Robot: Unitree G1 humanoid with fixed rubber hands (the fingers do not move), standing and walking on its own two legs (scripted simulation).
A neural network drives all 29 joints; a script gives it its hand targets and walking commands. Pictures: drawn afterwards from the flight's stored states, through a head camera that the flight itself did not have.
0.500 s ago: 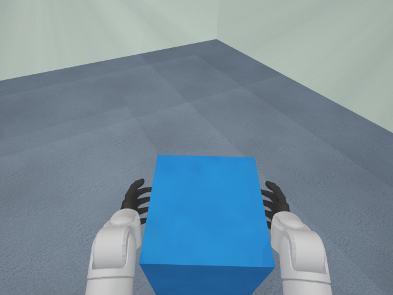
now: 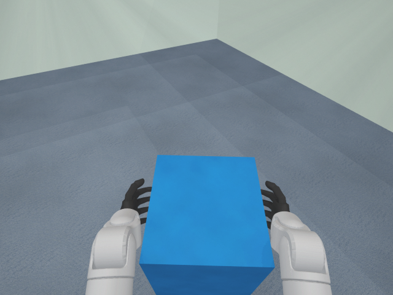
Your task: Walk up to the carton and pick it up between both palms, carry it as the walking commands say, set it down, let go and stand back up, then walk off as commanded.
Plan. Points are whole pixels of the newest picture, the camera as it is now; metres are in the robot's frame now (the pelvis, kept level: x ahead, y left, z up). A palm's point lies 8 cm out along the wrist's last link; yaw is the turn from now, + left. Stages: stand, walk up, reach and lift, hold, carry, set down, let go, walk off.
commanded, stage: carry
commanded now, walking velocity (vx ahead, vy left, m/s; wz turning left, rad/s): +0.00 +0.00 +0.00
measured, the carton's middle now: (203, 230) +0.29 +0.00 +0.00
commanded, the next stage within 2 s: none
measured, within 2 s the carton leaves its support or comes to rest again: neither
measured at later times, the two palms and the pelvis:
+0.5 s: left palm (128, 214) +0.28 +0.15 +0.08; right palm (281, 217) +0.28 -0.14 +0.08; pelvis +0.00 +0.00 +0.00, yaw +1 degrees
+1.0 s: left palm (100, 164) +0.39 +0.23 +0.10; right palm (226, 147) +0.45 -0.05 +0.10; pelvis +0.15 +0.03 +0.01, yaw +13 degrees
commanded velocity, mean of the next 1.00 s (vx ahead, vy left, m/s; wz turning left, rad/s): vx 0.30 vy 0.00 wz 0.36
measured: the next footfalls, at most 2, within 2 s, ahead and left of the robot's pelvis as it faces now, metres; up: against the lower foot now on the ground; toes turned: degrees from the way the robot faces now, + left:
right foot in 1.06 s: +0.31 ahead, -0.05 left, +0.00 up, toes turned +7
left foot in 1.48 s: +0.50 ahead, +0.27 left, +0.00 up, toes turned +37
